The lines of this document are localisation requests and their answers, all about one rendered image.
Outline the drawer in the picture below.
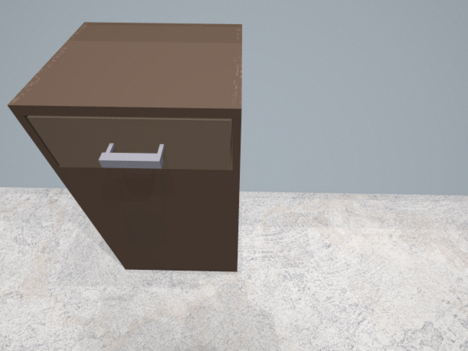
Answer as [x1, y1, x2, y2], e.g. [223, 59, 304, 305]
[27, 116, 233, 169]

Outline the handle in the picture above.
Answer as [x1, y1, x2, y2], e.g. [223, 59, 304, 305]
[99, 143, 165, 169]

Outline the cabinet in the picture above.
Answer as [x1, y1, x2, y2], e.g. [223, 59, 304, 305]
[7, 22, 242, 272]

